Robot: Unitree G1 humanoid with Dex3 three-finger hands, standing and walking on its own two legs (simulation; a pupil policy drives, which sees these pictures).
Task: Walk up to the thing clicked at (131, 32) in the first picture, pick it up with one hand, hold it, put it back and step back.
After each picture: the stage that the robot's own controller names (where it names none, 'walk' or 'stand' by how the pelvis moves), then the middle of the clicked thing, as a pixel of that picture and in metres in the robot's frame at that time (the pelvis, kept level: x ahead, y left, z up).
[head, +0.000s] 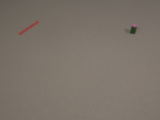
stand; (133, 28) +1.64 -0.58 -0.72
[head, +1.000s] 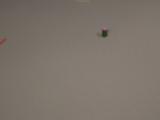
walk; (104, 32) +1.59 -0.10 -0.70
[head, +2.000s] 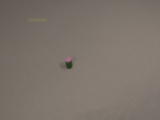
walk; (68, 62) +1.06 +0.25 -0.71
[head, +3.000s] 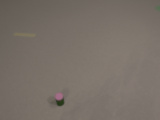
walk; (59, 99) +0.64 +0.22 -0.70
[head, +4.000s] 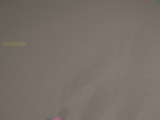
walk; out of the picture +0.40 +0.23 -0.70
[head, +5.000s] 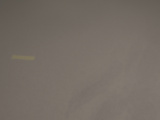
stand; out of the picture +0.36 +0.23 -0.71
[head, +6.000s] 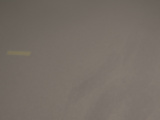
stand; out of the picture +0.34 +0.24 -0.71
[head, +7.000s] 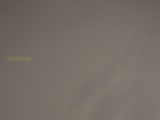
stand; out of the picture +0.34 +0.24 -0.73
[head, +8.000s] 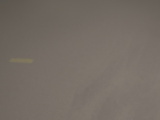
stand; out of the picture +0.33 +0.24 -0.73
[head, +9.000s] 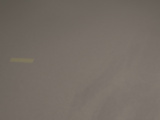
stand; out of the picture +0.32 +0.24 -0.73
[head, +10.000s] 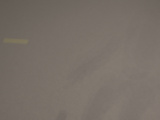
go down; out of the picture +0.34 +0.24 -0.70
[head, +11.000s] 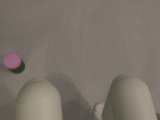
go down; (14, 63) +0.41 +0.27 -0.28
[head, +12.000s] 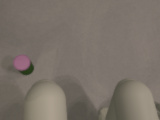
close in; (24, 65) +0.41 +0.27 -0.30
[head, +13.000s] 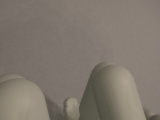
close in; out of the picture +0.39 +0.31 -0.22
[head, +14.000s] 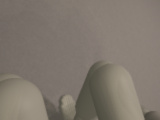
close; out of the picture +0.38 +0.31 -0.22
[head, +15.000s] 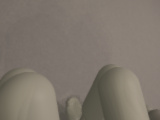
lift; out of the picture +0.33 +0.29 -0.21
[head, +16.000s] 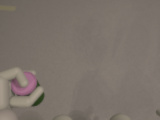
lift; (29, 90) +0.32 +0.20 +0.00
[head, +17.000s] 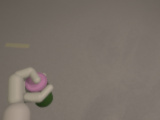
hold; (40, 90) +0.33 +0.18 +0.01
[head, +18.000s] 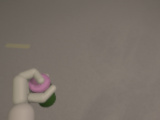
hold; (43, 91) +0.33 +0.17 +0.00
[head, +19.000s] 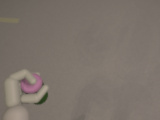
crouch; (35, 89) +0.34 +0.19 -0.06
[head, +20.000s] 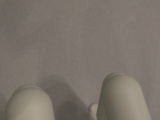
lower; out of the picture +0.45 +0.30 -0.12
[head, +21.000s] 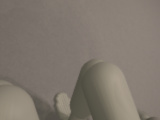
lower; out of the picture +0.40 +0.31 -0.22
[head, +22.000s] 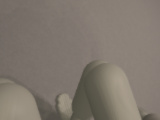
lower; out of the picture +0.39 +0.32 -0.22
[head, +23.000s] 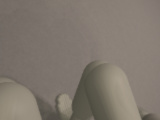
lower; out of the picture +0.39 +0.32 -0.22
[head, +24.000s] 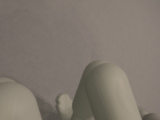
lower; out of the picture +0.39 +0.32 -0.22
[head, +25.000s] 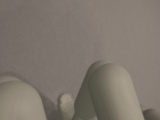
open; out of the picture +0.38 +0.30 -0.22
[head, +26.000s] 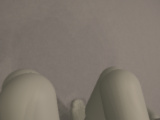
stand; out of the picture +0.39 +0.29 -0.23
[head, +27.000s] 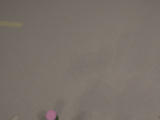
stand; (52, 117) +0.37 +0.22 -0.59
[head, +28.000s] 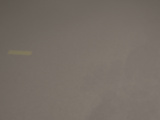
stand; out of the picture +0.35 +0.22 -0.67
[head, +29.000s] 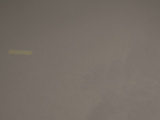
stand; out of the picture +0.34 +0.22 -0.67
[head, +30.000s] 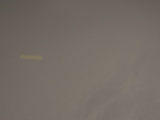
stand; out of the picture +0.37 +0.21 -0.72
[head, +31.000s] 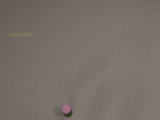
walk; (67, 111) +0.45 +0.18 -0.70
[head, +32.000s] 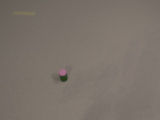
walk; (63, 75) +0.74 +0.20 -0.69
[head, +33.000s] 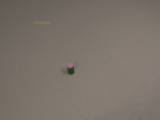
stand; (70, 68) +1.01 +0.24 -0.71
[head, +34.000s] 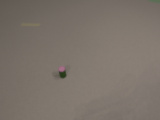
stand; (62, 72) +0.97 +0.25 -0.72
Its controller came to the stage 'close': yes
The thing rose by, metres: 0.71
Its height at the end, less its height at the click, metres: +0.00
